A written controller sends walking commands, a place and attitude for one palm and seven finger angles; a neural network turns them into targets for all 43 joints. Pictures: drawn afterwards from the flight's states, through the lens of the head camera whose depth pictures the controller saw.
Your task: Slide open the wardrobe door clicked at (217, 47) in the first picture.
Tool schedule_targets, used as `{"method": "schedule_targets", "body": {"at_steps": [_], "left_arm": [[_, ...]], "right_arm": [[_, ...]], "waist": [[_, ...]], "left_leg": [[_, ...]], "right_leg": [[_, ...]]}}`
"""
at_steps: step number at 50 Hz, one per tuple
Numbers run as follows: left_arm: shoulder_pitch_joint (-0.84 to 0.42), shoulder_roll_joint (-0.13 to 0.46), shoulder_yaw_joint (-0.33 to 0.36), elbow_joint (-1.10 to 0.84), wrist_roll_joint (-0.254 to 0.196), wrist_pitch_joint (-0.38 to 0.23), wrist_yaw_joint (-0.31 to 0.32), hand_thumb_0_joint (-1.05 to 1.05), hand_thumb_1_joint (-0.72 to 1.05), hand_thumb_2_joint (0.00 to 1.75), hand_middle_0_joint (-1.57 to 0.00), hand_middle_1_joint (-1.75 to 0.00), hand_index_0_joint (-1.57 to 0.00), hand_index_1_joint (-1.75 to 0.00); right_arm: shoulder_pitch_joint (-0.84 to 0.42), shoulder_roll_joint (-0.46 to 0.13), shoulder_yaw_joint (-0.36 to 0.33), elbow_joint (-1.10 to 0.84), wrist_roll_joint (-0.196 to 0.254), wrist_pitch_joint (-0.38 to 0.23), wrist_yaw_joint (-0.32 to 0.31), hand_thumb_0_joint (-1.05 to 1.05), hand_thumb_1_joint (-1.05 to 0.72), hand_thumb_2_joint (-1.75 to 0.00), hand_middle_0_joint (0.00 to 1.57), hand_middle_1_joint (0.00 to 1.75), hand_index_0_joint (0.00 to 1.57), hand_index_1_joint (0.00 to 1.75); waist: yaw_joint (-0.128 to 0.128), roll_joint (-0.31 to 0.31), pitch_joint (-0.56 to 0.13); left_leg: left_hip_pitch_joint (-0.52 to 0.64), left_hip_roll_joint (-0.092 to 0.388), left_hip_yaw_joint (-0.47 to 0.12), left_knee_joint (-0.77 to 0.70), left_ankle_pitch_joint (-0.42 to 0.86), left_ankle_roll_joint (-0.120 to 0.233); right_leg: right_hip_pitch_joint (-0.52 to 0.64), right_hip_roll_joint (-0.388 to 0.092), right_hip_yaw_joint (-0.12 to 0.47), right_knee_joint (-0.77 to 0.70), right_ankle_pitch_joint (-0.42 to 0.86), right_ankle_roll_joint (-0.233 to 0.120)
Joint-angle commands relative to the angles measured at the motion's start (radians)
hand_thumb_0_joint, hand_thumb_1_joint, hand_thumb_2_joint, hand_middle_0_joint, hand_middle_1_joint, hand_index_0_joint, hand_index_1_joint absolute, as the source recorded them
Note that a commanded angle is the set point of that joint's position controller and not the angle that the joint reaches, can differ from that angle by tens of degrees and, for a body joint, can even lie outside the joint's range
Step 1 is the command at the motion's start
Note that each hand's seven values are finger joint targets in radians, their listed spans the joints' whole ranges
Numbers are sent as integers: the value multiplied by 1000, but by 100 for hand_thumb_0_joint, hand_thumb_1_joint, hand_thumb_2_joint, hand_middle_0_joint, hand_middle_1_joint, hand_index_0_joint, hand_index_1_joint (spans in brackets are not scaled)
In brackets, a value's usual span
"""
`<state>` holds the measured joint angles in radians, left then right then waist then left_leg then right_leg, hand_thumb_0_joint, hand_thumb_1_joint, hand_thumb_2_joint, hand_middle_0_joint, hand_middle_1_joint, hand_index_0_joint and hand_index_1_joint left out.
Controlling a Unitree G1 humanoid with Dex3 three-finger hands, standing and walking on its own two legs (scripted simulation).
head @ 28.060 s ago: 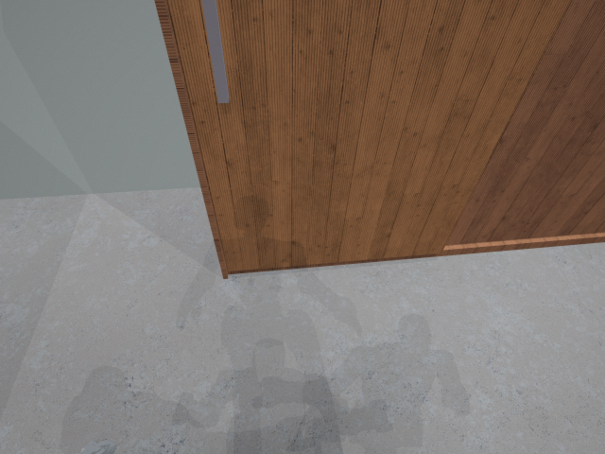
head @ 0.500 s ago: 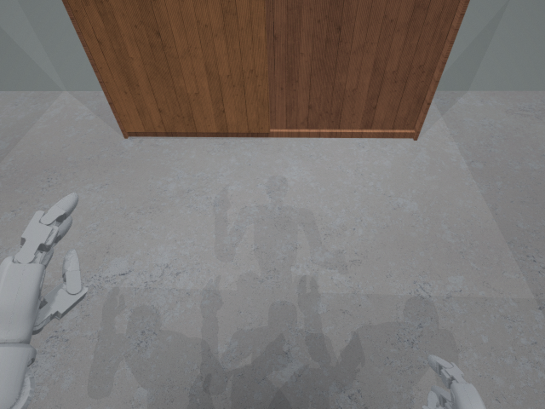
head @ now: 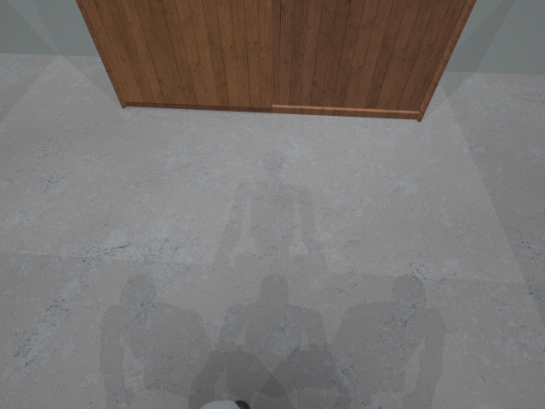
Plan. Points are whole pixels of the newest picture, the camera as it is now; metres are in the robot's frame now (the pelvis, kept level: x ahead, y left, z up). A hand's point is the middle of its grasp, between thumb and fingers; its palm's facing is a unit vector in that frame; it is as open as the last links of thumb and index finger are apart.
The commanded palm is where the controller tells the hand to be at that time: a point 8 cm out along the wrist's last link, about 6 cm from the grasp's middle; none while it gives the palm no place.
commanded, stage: let the arm hang, fingers relaxed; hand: left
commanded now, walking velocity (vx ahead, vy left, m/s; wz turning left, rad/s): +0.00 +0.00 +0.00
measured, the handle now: out of the picture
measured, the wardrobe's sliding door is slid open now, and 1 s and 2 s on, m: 0.00 0.00 0.00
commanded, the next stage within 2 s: look to check the result in 0.54 s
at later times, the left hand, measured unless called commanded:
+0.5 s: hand out of the picture +0.09 +0.20 -0.16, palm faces -0.04 -0.97 -0.25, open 7.4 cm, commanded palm none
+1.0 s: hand out of the picture +0.12 +0.23 -0.15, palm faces -0.07 -0.94 -0.34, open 7.4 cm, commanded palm none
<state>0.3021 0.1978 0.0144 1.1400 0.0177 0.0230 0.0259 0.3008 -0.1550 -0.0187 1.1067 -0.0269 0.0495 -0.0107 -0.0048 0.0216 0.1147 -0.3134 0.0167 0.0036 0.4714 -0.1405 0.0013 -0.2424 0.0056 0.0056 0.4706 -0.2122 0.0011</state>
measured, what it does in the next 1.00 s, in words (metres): stands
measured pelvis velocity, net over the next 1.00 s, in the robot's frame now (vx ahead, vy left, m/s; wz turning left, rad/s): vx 0.04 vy -0.01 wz -0.03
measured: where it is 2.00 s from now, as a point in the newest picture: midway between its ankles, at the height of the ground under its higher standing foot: outside the picture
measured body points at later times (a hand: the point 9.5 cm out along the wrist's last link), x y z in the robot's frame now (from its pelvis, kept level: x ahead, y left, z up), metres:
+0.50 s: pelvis +0.02 +0.00 +0.00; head +0.04 +0.00 +0.45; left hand +0.09 +0.25 -0.14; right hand +0.05 -0.24 -0.16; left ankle +0.07 +0.12 -0.74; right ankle +0.03 -0.13 -0.74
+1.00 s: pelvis +0.04 -0.01 +0.01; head +0.07 -0.02 +0.46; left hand +0.13 +0.28 -0.12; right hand +0.09 -0.30 -0.14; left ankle +0.07 +0.12 -0.74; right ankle +0.03 -0.13 -0.74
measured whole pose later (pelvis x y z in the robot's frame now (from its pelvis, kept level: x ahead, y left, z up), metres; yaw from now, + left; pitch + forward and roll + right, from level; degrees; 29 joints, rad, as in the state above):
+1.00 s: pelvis +0.04 -0.01 +0.01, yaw -1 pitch -1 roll +0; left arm 0.10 0.31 0.01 1.13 0.02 -0.02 0.01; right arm 0.11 -0.31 -0.02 1.12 -0.02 0.00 0.00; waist -0.02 0.02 0.08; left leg -0.19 0.02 0.03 0.35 -0.15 -0.01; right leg -0.13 0.01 0.03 0.36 -0.21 0.00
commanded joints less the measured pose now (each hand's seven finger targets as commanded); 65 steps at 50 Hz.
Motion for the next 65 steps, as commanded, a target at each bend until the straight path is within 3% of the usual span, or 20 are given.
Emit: {"method": "schedule_targets", "body": {"at_steps": [1, 13, 18, 20, 26, 47, 65], "left_arm": [[-14, 111, 28, -46, 0, -28, 6, 0, 90, 90, -20, -30, -20, -30], [-46, 116, 34, -48, 5, -37, 9, 0, 90, 90, -20, -30, -20, -30], [-90, 134, 34, -62, 4, -47, 7, 0, 90, 90, -20, -30, -20, -30], [-104, 145, 37, -68, 4, -48, 5, 0, 90, 90, -20, -30, -20, -30], [-143, 178, 37, -74, 2, -55, 1, 0, 90, 90, -20, -30, -20, -30], [-220, 302, 37, -65, -3, -69, -8, 0, 90, 90, -20, -30, -20, -30], [-243, 333, 32, -76, -3, -73, -12, 0, 90, 90, -20, -30, -20, -30]], "right_arm": [[25, -124, -31, -39, 2, -28, -13, 0, -90, -90, 20, 30, 20, 30], [-25, -128, -34, -40, 1, -45, -9, 0, -90, -90, 20, 30, 20, 30], [-56, -148, -34, -43, 2, -51, -6, 0, -90, -90, 20, 30, 20, 30], [-70, -160, -33, -44, 1, -52, -5, 0, -90, -90, 20, 30, 20, 30], [-107, -198, -34, -45, 2, -58, -3, 0, -90, -90, 20, 30, 20, 30], [-207, -332, -36, -36, 10, -68, -2, 0, -90, -90, 20, 30, 20, 30], [-243, -367, -28, -45, 11, -74, 1, 0, -90, -90, 20, 30, 20, 30]], "waist": [[-17, -9, -56], [-10, 18, -59], [-17, -18, -69], [-16, 21, -71], [-19, -8, -89], [-20, -21, -155], [-20, -7, -169]], "left_leg": [[58, 71, -81, -117, -225, 18], [53, 84, -98, -160, -201, 22], [94, 78, -77, -142, -119, 17], [100, 78, -77, -149, -119, 15], [132, 81, -70, -148, -63, 12], [227, 102, -60, -153, 82, 11], [257, 108, -56, -170, 144, 8]], "right_leg": [[-79, -73, 86, -143, -231, -57], [-43, -73, 70, -102, -118, -47], [-37, -86, 87, -124, -70, -47], [-32, -87, 90, -129, -66, -45], [-6, -93, 95, -146, -18, -45], [81, -112, 108, -184, 153, -48], [116, -122, 106, -195, 223, -40]]}}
